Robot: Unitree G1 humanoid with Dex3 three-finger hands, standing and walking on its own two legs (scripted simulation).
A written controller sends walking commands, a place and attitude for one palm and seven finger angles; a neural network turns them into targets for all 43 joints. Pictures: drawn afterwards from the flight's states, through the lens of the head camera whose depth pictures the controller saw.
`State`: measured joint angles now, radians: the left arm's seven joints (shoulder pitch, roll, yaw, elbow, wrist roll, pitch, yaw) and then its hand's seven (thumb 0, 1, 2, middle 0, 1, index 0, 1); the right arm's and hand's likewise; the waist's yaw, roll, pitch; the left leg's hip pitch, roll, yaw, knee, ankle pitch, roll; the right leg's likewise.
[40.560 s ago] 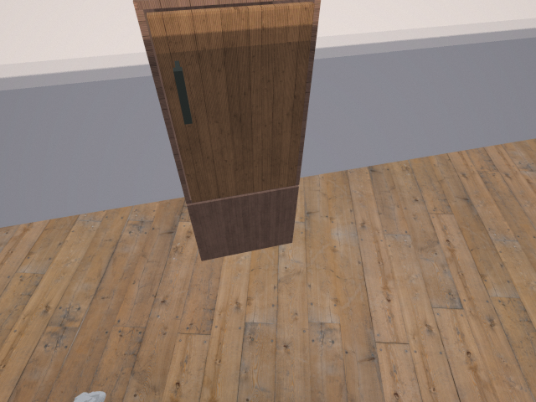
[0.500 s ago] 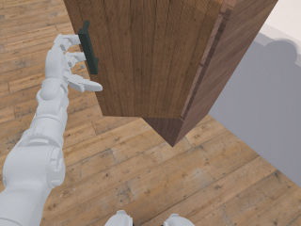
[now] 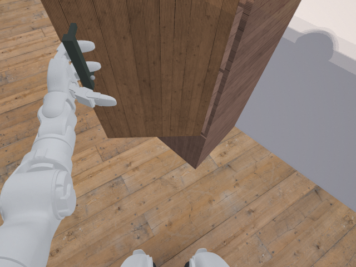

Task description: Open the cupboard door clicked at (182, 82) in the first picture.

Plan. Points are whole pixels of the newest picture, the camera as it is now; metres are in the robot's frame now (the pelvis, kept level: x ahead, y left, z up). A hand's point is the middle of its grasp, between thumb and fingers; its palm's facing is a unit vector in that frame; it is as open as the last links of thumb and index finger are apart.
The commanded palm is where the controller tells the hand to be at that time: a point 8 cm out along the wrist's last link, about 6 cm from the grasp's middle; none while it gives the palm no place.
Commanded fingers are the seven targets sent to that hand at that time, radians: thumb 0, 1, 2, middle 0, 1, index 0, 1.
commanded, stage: close the thumb around the handle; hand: left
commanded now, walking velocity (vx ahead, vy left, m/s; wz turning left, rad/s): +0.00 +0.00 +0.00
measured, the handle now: (81, 59) +0.56 +0.18 +0.11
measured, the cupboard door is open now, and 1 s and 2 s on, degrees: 45 48 92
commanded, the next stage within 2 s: pull the door open along its arc in 0.78 s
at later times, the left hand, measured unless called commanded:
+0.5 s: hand (91, 80) +0.50 +0.16 +0.10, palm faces +0.02 -1.00 -0.01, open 9.3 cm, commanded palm +0.47 +0.20 +0.10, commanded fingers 0.00 0.73 0.83 -0.39 -1.33 -0.39 -1.33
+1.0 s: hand (91, 82) +0.49 +0.16 +0.10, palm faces +0.01 -1.00 -0.01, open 5.6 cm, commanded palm +0.45 +0.21 +0.10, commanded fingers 0.00 0.90 0.90 -0.40 -1.35 -0.40 -1.35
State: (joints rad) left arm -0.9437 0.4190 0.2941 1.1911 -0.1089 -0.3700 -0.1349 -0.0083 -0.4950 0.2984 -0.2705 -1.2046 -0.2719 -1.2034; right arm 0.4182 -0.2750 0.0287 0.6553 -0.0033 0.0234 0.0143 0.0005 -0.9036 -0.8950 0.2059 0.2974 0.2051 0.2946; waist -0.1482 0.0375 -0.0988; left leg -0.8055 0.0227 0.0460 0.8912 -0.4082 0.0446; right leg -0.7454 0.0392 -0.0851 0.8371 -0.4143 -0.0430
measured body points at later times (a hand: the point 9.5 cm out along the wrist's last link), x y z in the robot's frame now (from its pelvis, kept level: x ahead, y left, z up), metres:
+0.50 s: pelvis +0.01 +0.00 +0.01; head +0.10 +0.00 +0.45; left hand +0.49 +0.21 +0.10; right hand +0.03 -0.27 -0.11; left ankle +0.00 +0.09 -0.69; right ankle -0.01 -0.10 -0.69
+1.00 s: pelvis +0.00 +0.00 +0.01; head +0.09 +0.00 +0.45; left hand +0.49 +0.21 +0.10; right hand +0.01 -0.27 -0.11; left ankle +0.00 +0.09 -0.69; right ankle -0.01 -0.10 -0.69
